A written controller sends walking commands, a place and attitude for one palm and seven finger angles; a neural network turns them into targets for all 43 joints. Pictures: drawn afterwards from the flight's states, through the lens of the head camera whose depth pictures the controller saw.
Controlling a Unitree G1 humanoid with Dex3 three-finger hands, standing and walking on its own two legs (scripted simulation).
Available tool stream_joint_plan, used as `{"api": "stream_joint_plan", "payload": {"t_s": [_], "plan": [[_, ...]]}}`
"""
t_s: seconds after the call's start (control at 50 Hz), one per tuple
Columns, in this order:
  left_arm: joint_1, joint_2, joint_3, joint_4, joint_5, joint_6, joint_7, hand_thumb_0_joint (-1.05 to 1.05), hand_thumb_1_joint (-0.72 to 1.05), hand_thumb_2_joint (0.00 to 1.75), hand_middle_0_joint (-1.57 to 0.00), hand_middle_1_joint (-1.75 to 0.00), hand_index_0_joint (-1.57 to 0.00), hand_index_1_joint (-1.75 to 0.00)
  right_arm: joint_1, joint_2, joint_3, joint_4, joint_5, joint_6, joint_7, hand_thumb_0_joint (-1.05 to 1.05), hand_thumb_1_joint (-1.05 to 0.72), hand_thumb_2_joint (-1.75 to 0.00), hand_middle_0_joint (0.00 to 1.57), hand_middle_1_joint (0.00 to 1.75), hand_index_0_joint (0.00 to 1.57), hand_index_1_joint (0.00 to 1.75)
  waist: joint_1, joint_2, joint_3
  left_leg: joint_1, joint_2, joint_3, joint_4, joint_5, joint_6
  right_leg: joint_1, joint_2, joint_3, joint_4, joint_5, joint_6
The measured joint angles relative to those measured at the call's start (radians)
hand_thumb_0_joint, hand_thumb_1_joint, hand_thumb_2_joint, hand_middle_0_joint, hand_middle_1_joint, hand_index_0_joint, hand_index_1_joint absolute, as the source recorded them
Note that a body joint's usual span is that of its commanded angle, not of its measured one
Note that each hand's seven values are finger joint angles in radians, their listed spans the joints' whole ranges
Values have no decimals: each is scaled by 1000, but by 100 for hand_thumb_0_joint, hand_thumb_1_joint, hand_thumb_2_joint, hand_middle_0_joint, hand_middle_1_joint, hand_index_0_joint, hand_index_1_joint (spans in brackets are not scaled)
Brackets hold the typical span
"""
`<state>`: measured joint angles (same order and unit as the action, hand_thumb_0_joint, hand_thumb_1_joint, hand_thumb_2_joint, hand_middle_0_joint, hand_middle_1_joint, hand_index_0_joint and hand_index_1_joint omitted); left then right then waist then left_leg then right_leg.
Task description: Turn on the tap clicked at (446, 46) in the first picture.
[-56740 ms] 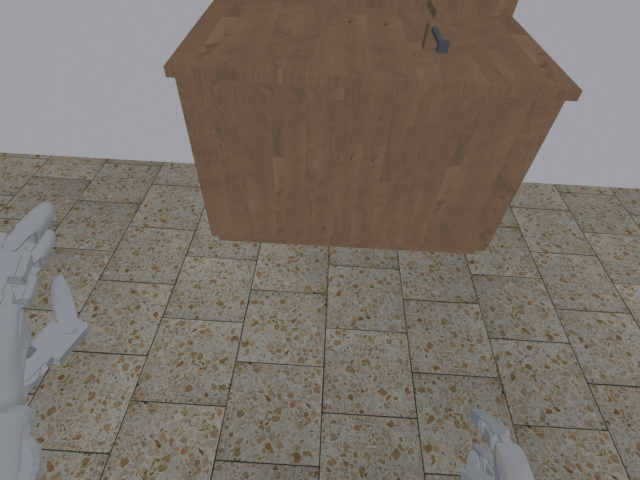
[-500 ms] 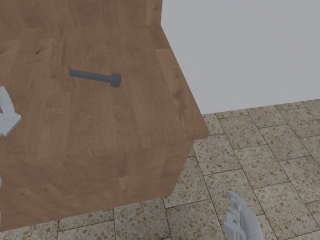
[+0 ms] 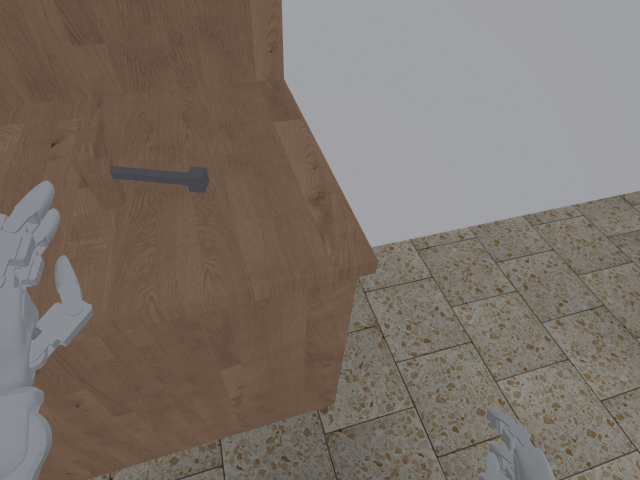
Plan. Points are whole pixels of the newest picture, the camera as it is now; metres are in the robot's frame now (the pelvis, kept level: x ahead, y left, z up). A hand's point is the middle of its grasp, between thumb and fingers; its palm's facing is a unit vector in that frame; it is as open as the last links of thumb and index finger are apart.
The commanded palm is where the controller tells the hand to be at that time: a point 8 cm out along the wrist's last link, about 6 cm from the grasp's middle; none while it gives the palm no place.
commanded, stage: come to a stop and stand still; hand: left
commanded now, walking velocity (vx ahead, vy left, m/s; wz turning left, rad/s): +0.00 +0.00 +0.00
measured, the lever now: (197, 179) +0.50 +0.25 +0.09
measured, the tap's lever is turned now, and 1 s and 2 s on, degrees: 68 68 68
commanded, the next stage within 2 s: look again from close up in 0.78 s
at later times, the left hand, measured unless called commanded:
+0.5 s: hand (70, 281) +0.26 +0.29 +0.15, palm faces +0.39 -0.85 -0.34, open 7.4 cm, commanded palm +0.19 +0.32 +0.18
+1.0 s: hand (67, 286) +0.25 +0.29 +0.15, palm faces +0.42 -0.85 -0.34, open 7.4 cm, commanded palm +0.19 +0.32 +0.18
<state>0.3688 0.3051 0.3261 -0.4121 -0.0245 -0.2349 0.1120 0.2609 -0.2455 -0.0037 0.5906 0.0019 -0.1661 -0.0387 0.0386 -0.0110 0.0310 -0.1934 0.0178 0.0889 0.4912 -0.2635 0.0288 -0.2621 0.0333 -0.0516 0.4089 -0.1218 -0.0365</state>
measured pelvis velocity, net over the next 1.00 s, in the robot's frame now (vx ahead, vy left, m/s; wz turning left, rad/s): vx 0.03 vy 0.03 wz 0.03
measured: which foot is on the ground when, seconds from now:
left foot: down 0.00-1.00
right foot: down 0.00-1.00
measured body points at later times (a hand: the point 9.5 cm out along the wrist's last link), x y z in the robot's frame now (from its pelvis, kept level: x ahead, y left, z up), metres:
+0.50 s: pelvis +0.03 +0.03 +0.00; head +0.06 +0.06 +0.45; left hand +0.23 +0.33 +0.17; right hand +0.22 -0.18 -0.07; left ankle +0.00 +0.10 -0.74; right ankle +0.07 -0.09 -0.74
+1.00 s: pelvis +0.03 +0.03 +0.00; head +0.06 +0.05 +0.45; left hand +0.22 +0.33 +0.17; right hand +0.22 -0.19 -0.07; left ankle +0.00 +0.10 -0.74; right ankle +0.07 -0.09 -0.74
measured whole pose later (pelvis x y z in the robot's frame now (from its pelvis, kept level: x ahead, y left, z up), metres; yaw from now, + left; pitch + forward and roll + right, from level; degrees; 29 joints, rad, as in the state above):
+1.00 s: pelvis +0.03 +0.03 +0.00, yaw +2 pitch -2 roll -1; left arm 0.41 0.34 0.35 -0.47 -0.04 -0.19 0.12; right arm 0.20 -0.19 0.01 0.57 0.01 -0.10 -0.02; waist 0.03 -0.03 0.09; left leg -0.14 -0.03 0.07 0.47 -0.31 0.06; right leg -0.21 0.00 -0.05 0.42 -0.18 0.00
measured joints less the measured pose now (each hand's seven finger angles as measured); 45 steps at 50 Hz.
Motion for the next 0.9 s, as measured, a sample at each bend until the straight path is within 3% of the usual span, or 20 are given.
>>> {"api": "stream_joint_plan", "payload": {"t_s": [0.14,0.38,0.7,0.9], "plan": [[18,34,2,46,2,23,-12,2,89,89,-21,-30,-21,-31,-11,29,8,-17,0,8,2,1,-90,-90,20,30,20,30,-32,-13,-4,4,-5,-3,-15,-4,6,6,2,10,-22,7,7],[22,48,31,-49,-8,8,-7,2,89,89,-21,-30,-21,-31,-33,57,21,0,-2,5,24,1,-90,-90,20,30,20,30,-12,-22,45,46,-35,-6,-29,-30,27,35,-26,11,1,-35,32],[19,53,29,-95,-11,36,-5,2,89,89,-21,-30,-21,-31,-84,74,18,-40,1,43,27,1,-90,-90,21,30,20,30,3,-42,78,67,-64,-3,-23,-47,47,41,-55,17,44,-71,53],[30,41,32,-65,-17,37,2,2,90,89,-21,-30,-21,-31,-70,69,16,-28,5,67,25,1,-90,-90,21,30,20,30,-9,-16,64,61,-49,-20,-14,-50,36,56,-42,-2,17,-60,46]]}}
